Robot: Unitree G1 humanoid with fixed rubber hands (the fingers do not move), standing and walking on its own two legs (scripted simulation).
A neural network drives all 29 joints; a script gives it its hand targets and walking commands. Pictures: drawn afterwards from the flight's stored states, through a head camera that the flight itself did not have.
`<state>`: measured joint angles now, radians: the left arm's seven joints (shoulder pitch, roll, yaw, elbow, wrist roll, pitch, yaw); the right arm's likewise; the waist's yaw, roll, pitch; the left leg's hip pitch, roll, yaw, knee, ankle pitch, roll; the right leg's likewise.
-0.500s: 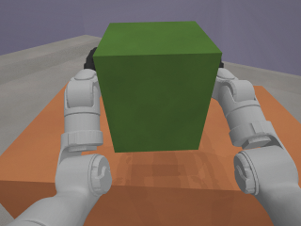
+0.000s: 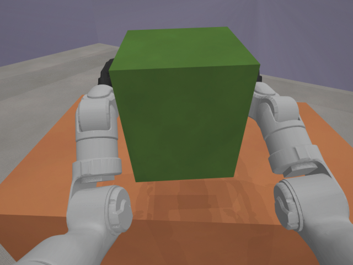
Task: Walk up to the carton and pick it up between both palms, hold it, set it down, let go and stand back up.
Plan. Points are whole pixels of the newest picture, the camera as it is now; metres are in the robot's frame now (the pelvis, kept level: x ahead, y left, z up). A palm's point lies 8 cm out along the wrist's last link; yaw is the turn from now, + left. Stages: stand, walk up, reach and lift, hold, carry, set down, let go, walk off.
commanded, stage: hold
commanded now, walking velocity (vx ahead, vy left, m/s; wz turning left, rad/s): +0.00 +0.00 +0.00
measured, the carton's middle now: (181, 104) +0.35 +0.00 +0.26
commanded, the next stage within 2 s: none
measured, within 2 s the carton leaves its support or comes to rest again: neither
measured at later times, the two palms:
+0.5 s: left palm (109, 90) +0.37 +0.14 +0.29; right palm (252, 89) +0.36 -0.16 +0.29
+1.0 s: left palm (107, 92) +0.37 +0.15 +0.28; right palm (250, 91) +0.36 -0.15 +0.29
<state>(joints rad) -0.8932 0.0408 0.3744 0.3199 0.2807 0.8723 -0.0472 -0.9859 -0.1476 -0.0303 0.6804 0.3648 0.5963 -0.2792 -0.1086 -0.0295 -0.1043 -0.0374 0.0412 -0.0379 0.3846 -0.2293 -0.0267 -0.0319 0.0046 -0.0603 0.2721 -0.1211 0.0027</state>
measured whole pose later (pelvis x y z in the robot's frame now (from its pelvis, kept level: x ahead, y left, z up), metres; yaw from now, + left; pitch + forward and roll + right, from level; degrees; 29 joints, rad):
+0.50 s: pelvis +0.00 -0.01 +0.00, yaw +0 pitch -7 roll -1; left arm -0.93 0.06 0.37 0.37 0.28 0.86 -0.05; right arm -1.01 -0.16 -0.03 0.71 0.35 0.59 -0.27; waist -0.10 -0.02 -0.10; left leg -0.05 0.05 -0.04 0.38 -0.22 -0.03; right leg -0.04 0.01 -0.06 0.27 -0.11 0.00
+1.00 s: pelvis +0.00 +0.00 +0.00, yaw +0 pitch -7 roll -1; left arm -0.90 0.05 0.38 0.33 0.28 0.86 -0.06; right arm -0.98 -0.15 -0.02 0.66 0.36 0.60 -0.29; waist -0.10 -0.02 -0.10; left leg -0.04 0.04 -0.04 0.38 -0.22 -0.03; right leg -0.04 0.01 -0.06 0.27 -0.11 0.00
